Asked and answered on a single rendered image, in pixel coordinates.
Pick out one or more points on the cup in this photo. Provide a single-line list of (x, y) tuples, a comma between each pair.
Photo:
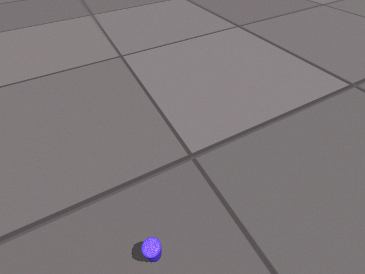
[(151, 249)]

